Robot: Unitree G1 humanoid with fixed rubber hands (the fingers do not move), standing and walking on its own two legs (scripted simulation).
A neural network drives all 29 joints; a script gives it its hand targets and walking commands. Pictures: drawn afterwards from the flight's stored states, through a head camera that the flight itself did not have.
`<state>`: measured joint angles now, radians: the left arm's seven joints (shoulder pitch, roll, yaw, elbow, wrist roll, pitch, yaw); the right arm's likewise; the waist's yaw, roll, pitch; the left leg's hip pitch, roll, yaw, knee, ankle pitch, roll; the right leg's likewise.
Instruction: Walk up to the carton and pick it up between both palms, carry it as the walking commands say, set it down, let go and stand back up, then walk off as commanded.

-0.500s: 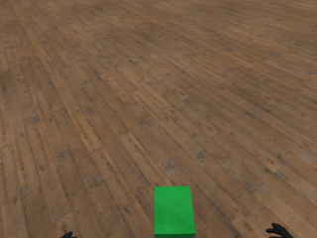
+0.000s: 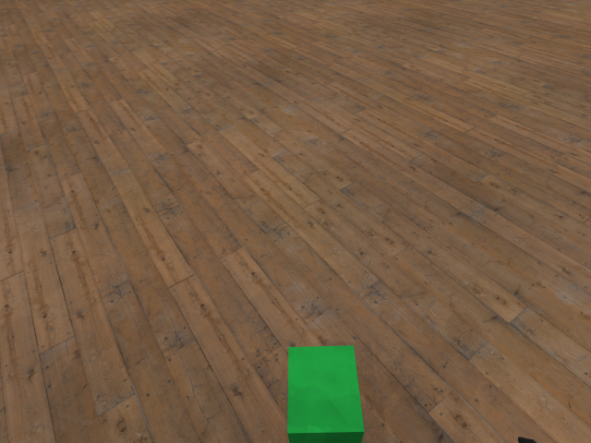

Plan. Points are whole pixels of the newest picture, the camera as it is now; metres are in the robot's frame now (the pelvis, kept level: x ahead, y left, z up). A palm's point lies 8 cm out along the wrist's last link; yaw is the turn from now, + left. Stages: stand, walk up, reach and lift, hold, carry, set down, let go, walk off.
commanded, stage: stand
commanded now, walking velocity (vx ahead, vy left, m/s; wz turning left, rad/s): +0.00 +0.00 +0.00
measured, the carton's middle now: (322, 398) +0.43 -0.02 -0.68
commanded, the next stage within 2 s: walk off in 0.66 s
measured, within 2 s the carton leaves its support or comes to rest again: neither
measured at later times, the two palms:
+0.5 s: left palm out of the picture +0.08 +0.31 -0.10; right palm out of the picture +0.08 -0.31 -0.10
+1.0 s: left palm out of the picture +0.06 +0.31 -0.12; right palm out of the picture +0.06 -0.30 -0.12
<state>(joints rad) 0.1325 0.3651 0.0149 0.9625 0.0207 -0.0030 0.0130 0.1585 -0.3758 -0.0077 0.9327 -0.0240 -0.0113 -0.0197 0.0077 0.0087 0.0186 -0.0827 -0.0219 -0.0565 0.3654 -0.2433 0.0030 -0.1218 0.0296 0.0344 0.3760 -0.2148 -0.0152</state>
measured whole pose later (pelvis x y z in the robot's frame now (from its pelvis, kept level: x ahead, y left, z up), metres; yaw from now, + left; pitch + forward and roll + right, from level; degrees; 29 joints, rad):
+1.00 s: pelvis -0.02 +0.00 +0.00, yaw -1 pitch -1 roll +0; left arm 0.11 0.36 0.00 1.06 0.01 0.02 0.02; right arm 0.12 -0.37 -0.01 1.03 0.00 0.04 -0.02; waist 0.01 0.01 0.06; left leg -0.16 -0.02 -0.04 0.43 -0.24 0.01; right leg -0.19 0.03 0.05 0.42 -0.19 -0.01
